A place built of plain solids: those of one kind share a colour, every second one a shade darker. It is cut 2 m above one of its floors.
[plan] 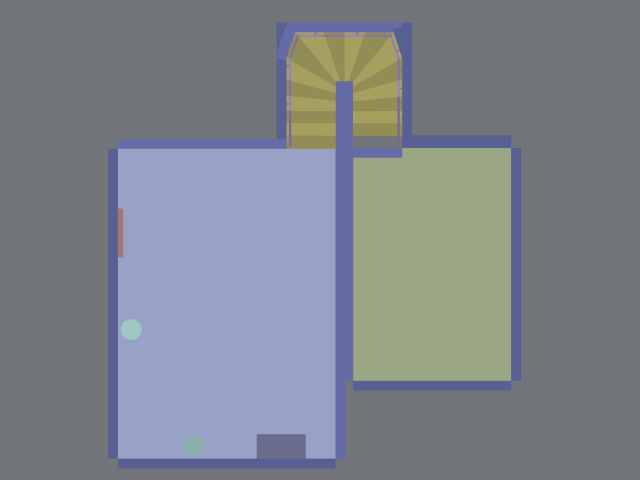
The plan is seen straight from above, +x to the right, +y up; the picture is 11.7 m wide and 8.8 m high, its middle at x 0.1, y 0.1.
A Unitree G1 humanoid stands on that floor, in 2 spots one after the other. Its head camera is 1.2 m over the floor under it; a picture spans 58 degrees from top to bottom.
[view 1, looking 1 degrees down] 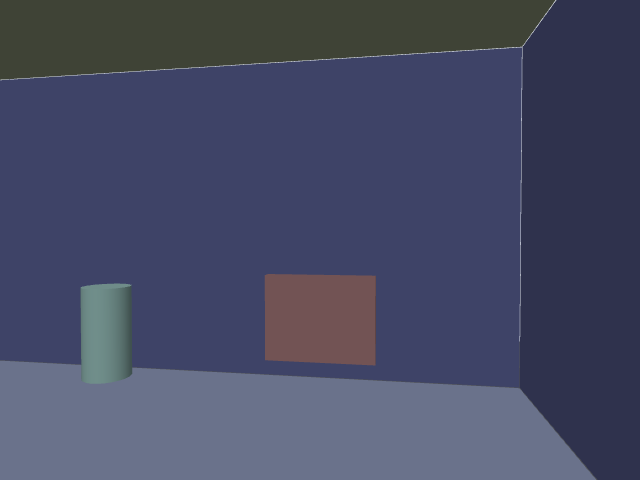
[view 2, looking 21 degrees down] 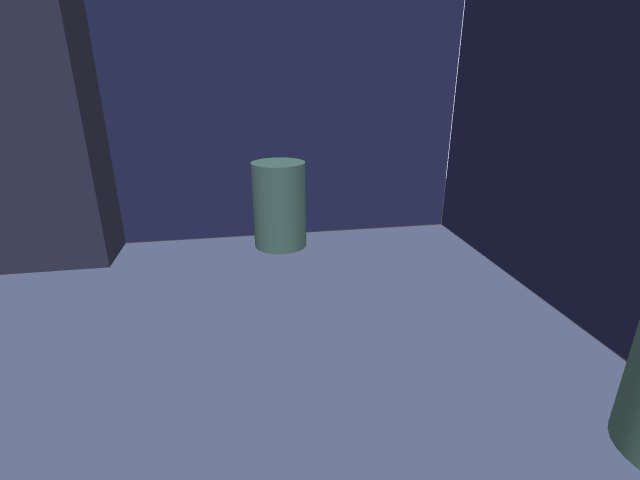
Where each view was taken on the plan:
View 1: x -0.09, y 0.78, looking -171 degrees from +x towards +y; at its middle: wall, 3.56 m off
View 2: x -1.98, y -0.64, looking -100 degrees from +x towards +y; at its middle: floor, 3.35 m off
